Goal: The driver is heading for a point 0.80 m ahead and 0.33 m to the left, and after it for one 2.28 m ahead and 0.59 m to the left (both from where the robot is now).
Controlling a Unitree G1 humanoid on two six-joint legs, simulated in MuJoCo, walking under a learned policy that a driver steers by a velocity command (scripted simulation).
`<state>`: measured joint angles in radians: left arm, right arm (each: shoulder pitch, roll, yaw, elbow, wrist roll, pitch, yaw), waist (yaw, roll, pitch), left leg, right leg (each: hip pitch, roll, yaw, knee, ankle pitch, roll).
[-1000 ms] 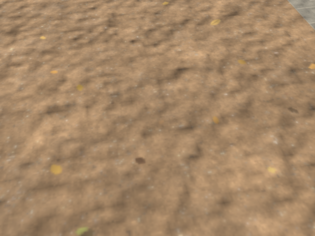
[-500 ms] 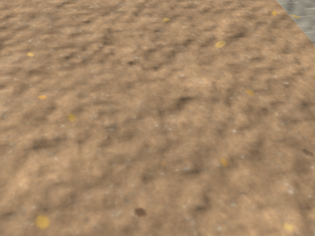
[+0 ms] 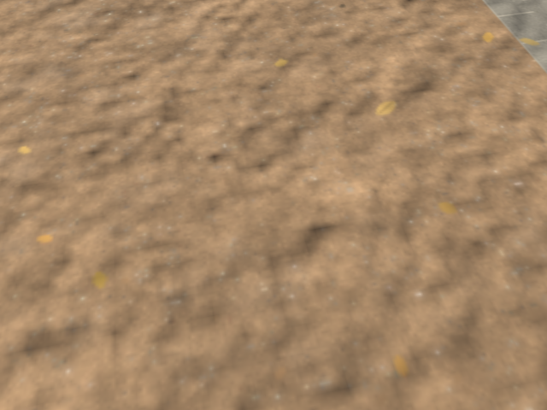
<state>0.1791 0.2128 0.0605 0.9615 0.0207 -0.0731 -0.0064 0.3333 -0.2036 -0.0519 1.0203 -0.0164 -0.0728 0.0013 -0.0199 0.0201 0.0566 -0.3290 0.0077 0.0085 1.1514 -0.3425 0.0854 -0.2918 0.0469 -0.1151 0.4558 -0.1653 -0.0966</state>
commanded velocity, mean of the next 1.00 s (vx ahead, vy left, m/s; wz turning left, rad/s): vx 0.50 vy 0.00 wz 0.42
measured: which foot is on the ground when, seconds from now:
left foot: up 0.00-0.42, down 0.44-0.98, up 1.00-1.00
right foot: down 0.00-0.42, up 0.44-0.96, down 0.98-1.00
